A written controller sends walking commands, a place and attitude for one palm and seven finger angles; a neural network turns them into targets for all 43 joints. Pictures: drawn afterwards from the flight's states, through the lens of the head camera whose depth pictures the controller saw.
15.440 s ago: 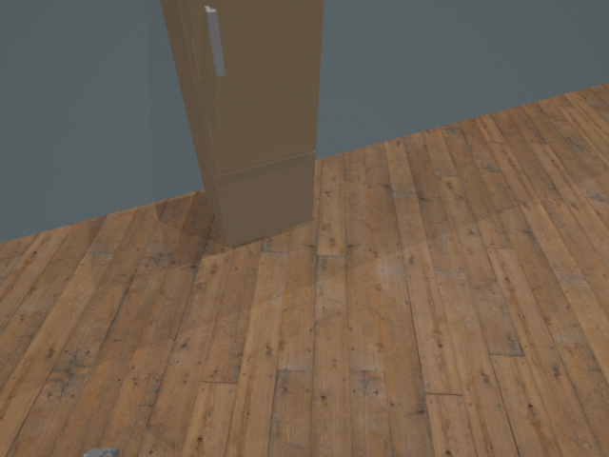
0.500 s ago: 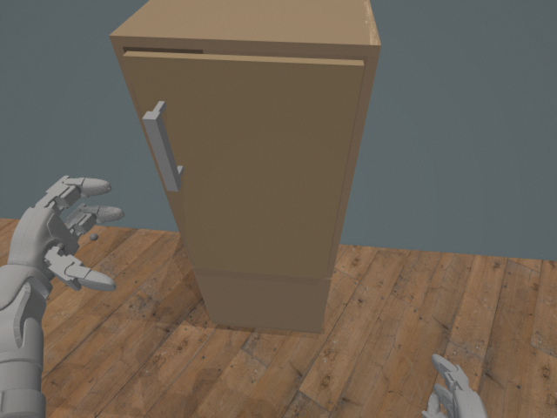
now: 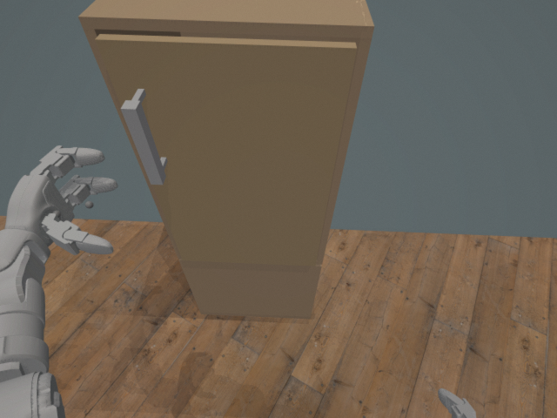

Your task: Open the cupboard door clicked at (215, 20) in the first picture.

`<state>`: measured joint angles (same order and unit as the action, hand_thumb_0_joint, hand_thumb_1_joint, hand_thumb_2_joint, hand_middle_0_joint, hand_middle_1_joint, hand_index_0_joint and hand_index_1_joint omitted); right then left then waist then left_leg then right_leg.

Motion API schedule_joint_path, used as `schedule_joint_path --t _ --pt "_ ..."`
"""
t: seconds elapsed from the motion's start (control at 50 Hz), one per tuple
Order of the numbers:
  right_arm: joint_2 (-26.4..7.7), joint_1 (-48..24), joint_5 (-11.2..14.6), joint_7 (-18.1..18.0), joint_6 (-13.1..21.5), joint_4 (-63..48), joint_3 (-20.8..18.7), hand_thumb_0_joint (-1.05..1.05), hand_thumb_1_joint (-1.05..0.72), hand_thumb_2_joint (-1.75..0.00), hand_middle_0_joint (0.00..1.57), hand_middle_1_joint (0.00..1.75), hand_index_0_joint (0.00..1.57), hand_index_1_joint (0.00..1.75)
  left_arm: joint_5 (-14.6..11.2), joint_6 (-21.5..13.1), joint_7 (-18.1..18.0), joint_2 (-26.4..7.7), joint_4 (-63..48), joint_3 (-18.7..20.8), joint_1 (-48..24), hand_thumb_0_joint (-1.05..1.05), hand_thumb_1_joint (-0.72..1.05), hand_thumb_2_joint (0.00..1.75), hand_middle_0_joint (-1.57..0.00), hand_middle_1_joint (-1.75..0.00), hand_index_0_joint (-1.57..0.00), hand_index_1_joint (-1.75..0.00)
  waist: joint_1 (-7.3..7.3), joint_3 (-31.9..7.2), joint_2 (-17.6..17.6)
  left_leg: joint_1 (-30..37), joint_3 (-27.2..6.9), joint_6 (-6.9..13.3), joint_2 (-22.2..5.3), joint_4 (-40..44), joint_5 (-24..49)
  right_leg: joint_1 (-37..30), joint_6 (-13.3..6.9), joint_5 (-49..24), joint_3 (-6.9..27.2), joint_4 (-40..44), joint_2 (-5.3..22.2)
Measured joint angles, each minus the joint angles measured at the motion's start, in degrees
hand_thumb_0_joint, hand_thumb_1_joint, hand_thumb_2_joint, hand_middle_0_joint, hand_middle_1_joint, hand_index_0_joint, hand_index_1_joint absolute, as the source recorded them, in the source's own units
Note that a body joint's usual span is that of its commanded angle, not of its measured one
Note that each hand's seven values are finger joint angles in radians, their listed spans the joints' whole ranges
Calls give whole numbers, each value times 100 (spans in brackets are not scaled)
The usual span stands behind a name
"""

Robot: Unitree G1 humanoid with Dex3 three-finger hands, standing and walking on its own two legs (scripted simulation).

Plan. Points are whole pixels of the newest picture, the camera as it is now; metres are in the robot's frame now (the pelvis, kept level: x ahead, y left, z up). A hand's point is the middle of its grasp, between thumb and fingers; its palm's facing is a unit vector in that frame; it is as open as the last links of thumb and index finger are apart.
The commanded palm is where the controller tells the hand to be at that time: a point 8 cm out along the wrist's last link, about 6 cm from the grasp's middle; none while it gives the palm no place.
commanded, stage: move the hooked fingers beside the handle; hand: left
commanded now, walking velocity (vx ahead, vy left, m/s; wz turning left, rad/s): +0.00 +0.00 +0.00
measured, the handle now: (149, 139) +0.52 +0.24 +0.11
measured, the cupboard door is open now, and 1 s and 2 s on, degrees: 0 0 0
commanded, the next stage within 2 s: slide the fingers in behind the handle in 1.70 s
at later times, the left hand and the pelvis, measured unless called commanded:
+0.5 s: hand (93, 177) +0.42 +0.29 +0.12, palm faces +0.00 -1.00 +0.00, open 13.9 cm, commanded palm +0.41 +0.34 +0.12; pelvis +0.00 +0.01 -0.01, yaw +0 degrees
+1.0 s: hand (100, 154) +0.48 +0.30 +0.11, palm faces -0.01 -1.00 +0.00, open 13.9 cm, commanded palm +0.45 +0.35 +0.11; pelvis +0.01 +0.01 -0.02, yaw -2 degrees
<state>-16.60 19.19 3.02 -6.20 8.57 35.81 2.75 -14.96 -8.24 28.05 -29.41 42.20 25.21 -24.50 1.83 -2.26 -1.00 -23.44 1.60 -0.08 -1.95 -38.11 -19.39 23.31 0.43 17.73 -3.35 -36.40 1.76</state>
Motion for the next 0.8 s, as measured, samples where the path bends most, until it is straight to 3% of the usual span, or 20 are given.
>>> schedule_joint_path --t 0.5,0.8 --pt "-87 180 -67 91 -467 17 -28 1 -90 -90 21 30 20 30 288 -492 339 -734 1808 207 -1468 -1 -50 30 -30 -120 -30 -120 242 -73 84 -765 -15 44 -36 -410 -156 698 38 64 4 -255 -27" --pt "-89 337 -119 136 -799 -5 7 1 -90 -90 21 30 20 30 554 -535 413 -1276 2546 445 -2231 -1 -50 30 -30 -120 -30 -120 514 -97 123 -1276 13 79 -77 -652 -265 1186 73 97 45 -399 -63"
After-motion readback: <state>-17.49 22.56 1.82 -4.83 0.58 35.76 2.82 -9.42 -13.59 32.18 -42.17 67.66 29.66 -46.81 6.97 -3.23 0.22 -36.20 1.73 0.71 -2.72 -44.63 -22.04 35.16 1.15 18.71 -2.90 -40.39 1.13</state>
